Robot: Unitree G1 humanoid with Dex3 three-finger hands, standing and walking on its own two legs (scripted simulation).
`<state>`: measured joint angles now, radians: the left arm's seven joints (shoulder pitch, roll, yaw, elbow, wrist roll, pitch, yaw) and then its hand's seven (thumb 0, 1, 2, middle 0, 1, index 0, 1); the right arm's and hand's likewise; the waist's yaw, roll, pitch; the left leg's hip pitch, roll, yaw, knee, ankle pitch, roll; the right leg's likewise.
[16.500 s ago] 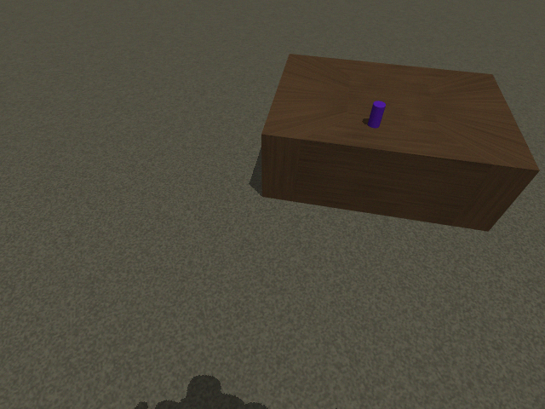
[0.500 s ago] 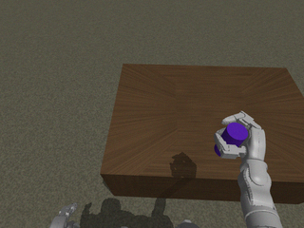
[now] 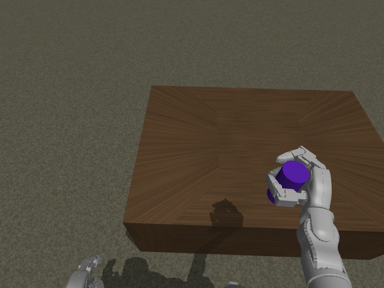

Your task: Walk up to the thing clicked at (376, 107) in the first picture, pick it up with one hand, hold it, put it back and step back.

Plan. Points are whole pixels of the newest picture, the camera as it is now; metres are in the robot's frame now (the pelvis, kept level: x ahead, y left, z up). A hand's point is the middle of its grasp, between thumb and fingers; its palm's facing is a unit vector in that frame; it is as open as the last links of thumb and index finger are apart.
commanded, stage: hold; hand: right
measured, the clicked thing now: (286, 184) +0.33 -0.18 +0.03
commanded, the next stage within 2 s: none
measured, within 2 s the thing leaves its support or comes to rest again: neither
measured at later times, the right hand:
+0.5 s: hand (282, 176) +0.34 -0.17 +0.05, palm faces +0.18 +0.98 -0.01, open 7.2 cm
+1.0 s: hand (281, 175) +0.34 -0.17 +0.05, palm faces +0.18 +0.98 +0.00, open 7.2 cm
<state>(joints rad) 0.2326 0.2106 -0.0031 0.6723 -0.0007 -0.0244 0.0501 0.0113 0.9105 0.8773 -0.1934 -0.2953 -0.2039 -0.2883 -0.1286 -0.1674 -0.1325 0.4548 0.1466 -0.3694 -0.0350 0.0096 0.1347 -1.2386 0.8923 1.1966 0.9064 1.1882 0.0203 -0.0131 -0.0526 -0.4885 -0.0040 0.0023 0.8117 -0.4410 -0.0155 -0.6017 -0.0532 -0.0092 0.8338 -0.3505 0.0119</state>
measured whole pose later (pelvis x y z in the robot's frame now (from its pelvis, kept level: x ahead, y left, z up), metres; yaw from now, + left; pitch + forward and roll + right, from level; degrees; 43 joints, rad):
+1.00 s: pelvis +0.00 +0.01 +0.00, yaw +0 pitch +6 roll +1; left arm 0.22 0.21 -0.01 0.68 0.00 -0.03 0.05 0.01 0.90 0.89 -0.19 -0.30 -0.20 -0.29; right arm -0.15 -0.17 -0.14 0.49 0.15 -0.37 -0.03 0.01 0.13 -1.23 0.90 1.19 0.91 1.18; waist 0.02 -0.01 -0.05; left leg -0.46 -0.01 0.00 0.78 -0.43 -0.01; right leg -0.57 -0.06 -0.01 0.80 -0.34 0.02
